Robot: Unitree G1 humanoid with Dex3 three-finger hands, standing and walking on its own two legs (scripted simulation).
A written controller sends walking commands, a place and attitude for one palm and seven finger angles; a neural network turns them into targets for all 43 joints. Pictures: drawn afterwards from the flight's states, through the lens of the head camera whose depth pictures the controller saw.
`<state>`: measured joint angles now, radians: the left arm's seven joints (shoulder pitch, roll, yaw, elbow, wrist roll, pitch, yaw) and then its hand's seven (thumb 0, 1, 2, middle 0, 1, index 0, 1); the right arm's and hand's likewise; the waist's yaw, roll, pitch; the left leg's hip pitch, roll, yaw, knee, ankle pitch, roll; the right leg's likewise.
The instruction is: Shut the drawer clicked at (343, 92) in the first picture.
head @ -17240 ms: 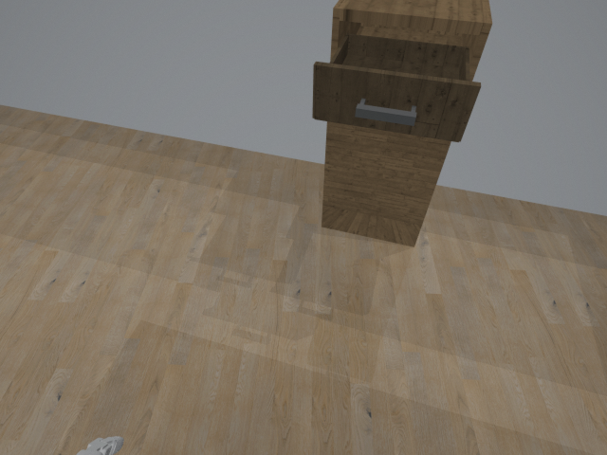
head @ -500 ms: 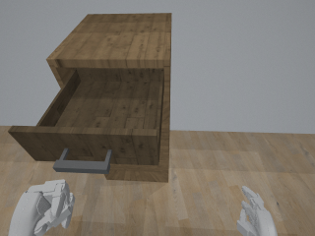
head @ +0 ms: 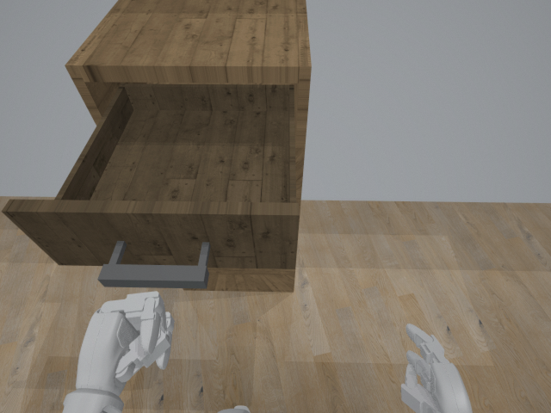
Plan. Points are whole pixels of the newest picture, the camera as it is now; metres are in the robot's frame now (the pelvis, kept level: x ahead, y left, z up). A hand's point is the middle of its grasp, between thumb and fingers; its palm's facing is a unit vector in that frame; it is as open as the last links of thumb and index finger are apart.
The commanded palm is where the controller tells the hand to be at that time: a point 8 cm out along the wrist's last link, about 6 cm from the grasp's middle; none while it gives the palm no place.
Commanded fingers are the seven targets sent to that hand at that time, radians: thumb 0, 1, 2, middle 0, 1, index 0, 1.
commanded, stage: bring the fist close to the handle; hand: left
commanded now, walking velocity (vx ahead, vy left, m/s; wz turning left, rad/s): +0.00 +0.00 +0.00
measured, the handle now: (159, 262) +0.30 +0.18 +0.07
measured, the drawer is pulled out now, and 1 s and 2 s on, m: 0.29 0.27 0.14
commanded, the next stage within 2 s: push the drawer shut in 0.40 s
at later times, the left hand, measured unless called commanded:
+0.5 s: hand (170, 340) +0.20 +0.14 +0.07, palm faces +0.05 -1.00 -0.05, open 3.3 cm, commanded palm +0.17 +0.20 +0.08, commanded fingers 0.00 0.90 0.90 -1.40 -1.60 -1.40 -1.60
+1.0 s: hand (179, 304) +0.24 +0.14 +0.07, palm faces +0.05 -1.00 -0.07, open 3.1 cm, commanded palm +0.23 +0.20 +0.08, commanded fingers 0.00 0.90 0.90 -1.40 -1.60 -1.40 -1.60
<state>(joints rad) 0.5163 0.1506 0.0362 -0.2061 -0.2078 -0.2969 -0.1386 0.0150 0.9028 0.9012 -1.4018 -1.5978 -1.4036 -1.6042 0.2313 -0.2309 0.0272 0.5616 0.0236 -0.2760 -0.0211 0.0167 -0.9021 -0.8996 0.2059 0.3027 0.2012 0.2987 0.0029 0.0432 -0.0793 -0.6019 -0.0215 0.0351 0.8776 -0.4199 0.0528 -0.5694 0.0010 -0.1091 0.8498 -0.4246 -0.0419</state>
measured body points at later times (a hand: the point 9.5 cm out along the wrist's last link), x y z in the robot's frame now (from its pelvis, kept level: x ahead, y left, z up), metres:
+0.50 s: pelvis +0.00 +0.00 -0.01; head +0.04 -0.01 +0.44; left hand +0.19 +0.19 +0.08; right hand +0.18 -0.23 -0.08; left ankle +0.01 +0.08 -0.70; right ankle +0.00 -0.09 -0.70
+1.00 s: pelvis +0.01 -0.03 +0.00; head +0.05 -0.05 +0.45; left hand +0.23 +0.19 +0.08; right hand +0.17 -0.27 -0.09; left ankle +0.01 +0.08 -0.70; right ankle +0.00 -0.09 -0.70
